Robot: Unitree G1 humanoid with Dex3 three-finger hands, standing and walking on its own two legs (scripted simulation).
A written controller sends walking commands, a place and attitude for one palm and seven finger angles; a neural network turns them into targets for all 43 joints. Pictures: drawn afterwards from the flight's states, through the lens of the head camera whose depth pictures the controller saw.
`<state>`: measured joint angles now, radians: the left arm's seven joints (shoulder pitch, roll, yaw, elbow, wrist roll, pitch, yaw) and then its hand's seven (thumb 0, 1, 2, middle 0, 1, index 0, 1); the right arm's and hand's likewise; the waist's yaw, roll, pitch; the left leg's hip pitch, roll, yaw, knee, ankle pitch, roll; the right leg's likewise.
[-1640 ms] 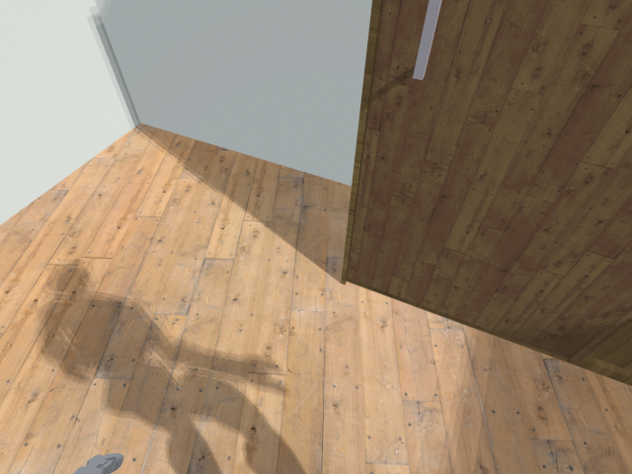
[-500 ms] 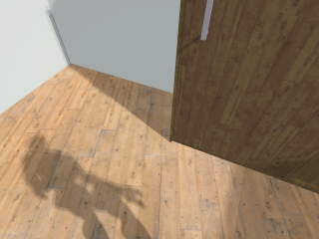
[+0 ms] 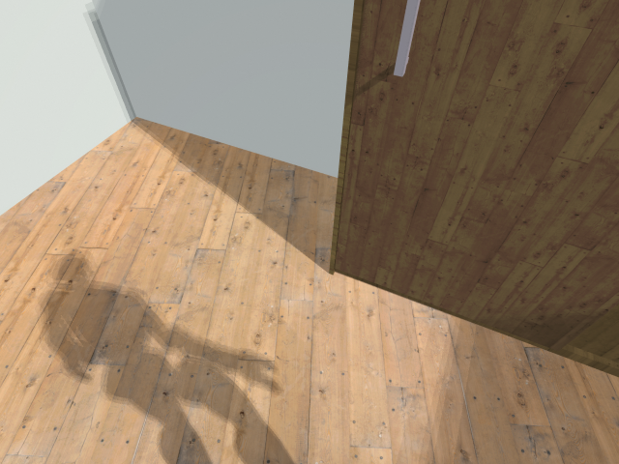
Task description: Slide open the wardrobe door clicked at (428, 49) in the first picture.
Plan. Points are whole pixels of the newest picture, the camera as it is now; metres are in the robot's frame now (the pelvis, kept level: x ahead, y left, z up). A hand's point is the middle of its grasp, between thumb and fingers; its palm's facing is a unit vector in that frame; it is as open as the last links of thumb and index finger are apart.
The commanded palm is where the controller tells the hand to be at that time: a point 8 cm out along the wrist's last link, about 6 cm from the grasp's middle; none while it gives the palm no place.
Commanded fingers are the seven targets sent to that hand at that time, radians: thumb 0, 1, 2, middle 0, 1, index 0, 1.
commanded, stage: look at it before walking up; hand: left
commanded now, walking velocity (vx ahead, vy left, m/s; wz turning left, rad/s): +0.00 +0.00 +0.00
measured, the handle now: out of the picture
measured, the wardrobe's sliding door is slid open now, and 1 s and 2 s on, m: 0.00 0.00 0.00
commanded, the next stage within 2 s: turn to face it in 0.10 s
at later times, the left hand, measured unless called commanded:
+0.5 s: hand out of the picture +0.07 +0.21 -0.18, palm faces -0.11 -0.95 -0.29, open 7.4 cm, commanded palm none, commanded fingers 0.00 0.90 0.90 -0.20 -0.30 -0.20 -0.30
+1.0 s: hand out of the picture +0.06 +0.20 -0.19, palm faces -0.18 -0.96 -0.22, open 7.4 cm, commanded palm none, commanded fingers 0.00 0.90 0.90 -0.20 -0.30 -0.20 -0.30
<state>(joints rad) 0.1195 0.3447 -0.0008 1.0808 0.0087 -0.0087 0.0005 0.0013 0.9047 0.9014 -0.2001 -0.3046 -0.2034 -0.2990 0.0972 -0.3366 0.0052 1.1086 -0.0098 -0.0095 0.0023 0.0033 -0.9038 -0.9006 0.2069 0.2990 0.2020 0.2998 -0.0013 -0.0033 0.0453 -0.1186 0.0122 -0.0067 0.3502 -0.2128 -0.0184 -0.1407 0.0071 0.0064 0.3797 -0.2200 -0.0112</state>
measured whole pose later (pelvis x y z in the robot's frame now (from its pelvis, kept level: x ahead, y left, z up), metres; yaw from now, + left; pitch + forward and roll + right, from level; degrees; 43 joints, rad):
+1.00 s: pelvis -0.04 +0.02 -0.01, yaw -15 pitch +1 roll +0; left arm 0.25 0.23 0.07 0.94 0.02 0.05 0.02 0.00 0.90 0.90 -0.20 -0.30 -0.20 -0.30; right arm 0.16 -0.19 -0.04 0.96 -0.01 0.01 -0.03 0.00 -0.91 -0.90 0.20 0.30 0.20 0.30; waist 0.02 -0.05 0.03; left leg -0.23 0.00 0.00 0.52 -0.33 0.00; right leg -0.37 0.10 0.16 0.54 -0.20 -0.01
